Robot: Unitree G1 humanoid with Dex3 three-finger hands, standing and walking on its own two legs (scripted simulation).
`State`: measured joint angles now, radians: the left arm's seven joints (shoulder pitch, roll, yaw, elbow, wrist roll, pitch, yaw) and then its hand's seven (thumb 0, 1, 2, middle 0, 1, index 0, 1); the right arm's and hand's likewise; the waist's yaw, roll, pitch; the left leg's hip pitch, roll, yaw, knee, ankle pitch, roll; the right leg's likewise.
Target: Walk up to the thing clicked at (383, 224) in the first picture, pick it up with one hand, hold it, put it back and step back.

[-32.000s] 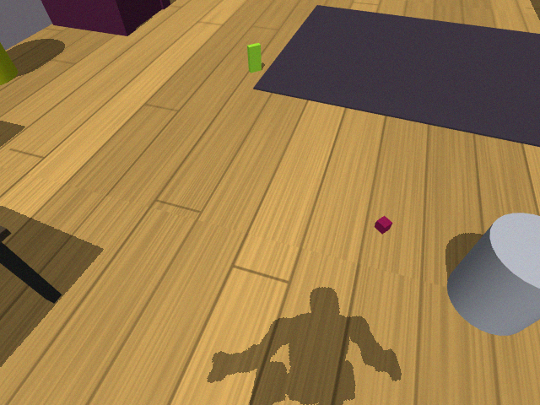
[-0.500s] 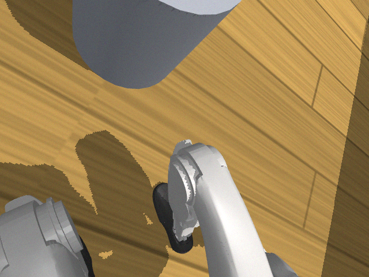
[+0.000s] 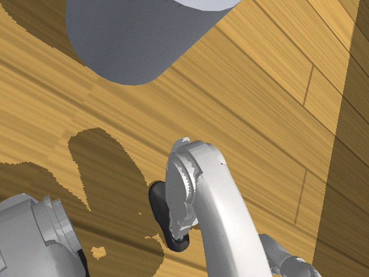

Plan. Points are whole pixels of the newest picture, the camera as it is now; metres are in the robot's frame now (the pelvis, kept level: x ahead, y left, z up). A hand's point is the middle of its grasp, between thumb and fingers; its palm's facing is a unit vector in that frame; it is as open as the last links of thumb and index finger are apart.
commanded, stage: rest palm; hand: left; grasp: from above
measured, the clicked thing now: out of the picture +0.46 +0.35 -0.27
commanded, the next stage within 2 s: close in 0.70 s
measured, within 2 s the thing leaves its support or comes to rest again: neither
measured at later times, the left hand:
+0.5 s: hand out of the picture +0.45 +0.33 -0.26, palm faces -0.43 -0.17 -0.88, open 14.0 cm
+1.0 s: hand out of the picture +0.44 +0.33 -0.25, palm faces -0.44 -0.16 -0.88, open 13.5 cm
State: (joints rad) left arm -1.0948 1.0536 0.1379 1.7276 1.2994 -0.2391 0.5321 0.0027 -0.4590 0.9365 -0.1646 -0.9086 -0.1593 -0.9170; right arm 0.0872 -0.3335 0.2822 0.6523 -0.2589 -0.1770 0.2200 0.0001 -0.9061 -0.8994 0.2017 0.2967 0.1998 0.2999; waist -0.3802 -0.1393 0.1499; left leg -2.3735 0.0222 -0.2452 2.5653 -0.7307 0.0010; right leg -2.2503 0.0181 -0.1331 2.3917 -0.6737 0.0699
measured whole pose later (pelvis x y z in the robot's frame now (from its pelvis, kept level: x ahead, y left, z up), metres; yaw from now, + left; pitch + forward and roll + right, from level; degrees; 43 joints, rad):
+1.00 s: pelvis +0.00 +0.00 +0.00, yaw -1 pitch +28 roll -15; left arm -1.08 1.08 0.12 1.75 1.32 -0.27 0.61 0.00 -0.42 0.93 -0.14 -1.00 -0.16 -0.99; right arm 0.07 -0.35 0.33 0.64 -0.28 -0.20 0.24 0.00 -0.90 -0.90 0.20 0.30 0.20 0.30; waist -0.39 -0.17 0.17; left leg -2.36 0.03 -0.28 2.57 -0.73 0.00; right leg -2.23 0.03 -0.16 2.38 -0.66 0.07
